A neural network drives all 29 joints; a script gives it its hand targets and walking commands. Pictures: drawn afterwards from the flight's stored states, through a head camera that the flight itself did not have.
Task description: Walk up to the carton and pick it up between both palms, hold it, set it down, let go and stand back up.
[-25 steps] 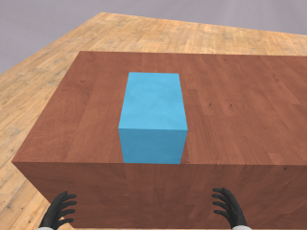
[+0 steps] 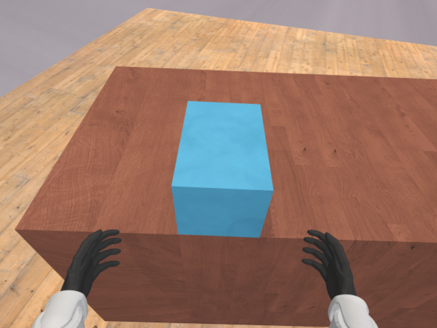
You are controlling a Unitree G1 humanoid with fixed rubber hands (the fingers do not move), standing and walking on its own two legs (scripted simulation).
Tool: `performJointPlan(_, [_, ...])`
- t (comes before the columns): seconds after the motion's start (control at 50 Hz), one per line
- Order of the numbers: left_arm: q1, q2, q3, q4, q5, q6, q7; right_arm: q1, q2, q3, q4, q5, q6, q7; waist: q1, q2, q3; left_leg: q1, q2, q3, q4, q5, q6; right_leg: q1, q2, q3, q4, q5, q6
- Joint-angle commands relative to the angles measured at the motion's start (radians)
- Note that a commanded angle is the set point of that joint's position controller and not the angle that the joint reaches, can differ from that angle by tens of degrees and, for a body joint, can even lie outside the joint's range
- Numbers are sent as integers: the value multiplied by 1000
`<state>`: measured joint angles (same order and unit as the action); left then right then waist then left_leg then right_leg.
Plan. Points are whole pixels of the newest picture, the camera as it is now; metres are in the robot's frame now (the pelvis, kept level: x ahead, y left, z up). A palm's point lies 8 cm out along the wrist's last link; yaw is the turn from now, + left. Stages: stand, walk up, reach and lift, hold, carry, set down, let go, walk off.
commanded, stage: reach and lift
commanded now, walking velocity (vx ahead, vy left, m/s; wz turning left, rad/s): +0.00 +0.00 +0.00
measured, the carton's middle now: (221, 165) +0.48 +0.03 +0.03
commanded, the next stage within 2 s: none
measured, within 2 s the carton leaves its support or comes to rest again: neither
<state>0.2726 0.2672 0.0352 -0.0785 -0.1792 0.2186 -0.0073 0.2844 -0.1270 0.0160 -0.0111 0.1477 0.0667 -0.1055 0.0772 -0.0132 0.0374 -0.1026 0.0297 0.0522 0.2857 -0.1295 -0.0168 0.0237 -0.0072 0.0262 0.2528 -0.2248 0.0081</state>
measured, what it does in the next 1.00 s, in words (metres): stands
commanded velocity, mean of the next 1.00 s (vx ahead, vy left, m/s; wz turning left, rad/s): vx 0.00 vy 0.00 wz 0.00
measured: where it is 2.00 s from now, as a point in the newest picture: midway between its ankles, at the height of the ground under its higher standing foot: outside the picture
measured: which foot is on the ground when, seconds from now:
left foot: down 0.00-1.00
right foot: down 0.00-1.00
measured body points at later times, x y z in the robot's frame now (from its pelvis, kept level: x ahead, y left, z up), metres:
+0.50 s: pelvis -0.01 +0.00 +0.00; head +0.01 +0.00 +0.45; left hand +0.28 +0.23 +0.08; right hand +0.30 -0.17 +0.08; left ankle +0.02 +0.13 -0.75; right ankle -0.05 -0.12 -0.75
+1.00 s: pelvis -0.02 +0.00 +0.00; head +0.01 +0.01 +0.45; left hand +0.37 +0.23 +0.13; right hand +0.38 -0.16 +0.12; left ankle +0.02 +0.13 -0.75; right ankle -0.05 -0.12 -0.75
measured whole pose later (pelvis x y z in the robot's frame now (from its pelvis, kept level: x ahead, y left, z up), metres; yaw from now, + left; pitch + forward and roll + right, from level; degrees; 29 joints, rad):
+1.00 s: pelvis -0.02 +0.00 +0.00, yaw -1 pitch +0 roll +0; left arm -0.52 0.27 0.18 0.23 -0.16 0.54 0.01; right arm -0.56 -0.22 0.05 0.41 0.34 0.27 -0.21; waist 0.03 -0.02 0.05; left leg -0.22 0.05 0.06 0.33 -0.12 -0.02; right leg -0.11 0.01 0.03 0.32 -0.22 0.01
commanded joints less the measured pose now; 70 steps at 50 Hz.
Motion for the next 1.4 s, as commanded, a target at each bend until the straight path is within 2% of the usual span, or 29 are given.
performJointPlan(0.0, [-122, 95, 55, -184, -18, -37, -7, -88, -60, -13, -198, 20, -25, -18, -2, 35, -106, 301, -30, -4, 51, 337, -23, -290, 26, -23, -88, 118, 10])
performJointPlan(0.14, [-215, 83, 68, -193, -33, -37, -19, -148, -55, 7, -239, 46, -12, -45, -7, 24, -107, 299, -30, -12, 46, 298, -11, -291, 14, -8, -82, 139, 16])
performJointPlan(0.28, [-400, 61, 102, -135, -13, 52, -21, -361, -63, -4, -162, 59, 47, -71, -7, 23, -79, 243, -19, -1, 11, 158, 5, -286, 10, -7, -74, 76, 11])
performJointPlan(0.48, [-586, 50, 159, -154, 13, 190, -15, -603, -130, 16, -67, 136, 83, -109, -25, 21, -242, 285, -30, 14, 60, 307, -13, -204, 34, -23, -4, 309, 42])
performJointPlan(0.64, [-783, 60, 178, -101, 30, 268, -7, -807, -164, 4, 28, 166, 122, -119, -41, 36, -298, 287, -27, 17, 71, 283, -14, -230, 49, -41, 3, 270, 41])
performJointPlan(0.78, [-970, 90, 178, 13, 31, 296, 11, -997, -181, -8, 142, 178, 156, -111, -42, 45, -352, 263, -21, 16, 72, 229, -2, -253, 54, -48, 7, 210, 39])
performJointPlan(0.94, [-1160, 136, 173, 179, 23, 284, 21, -1196, -201, -9, 294, 194, 176, -108, -44, 44, -432, 251, -18, 11, 88, 238, 6, -245, 56, -50, 20, 238, 46])
performJointPlan(1.38, [-1636, 220, 80, 699, -19, 121, 48, -1661, -258, 4, 749, 235, 153, -93, -55, 59, -640, 212, -16, -18, 157, 346, -20, -284, 65, -66, 45, 383, 49])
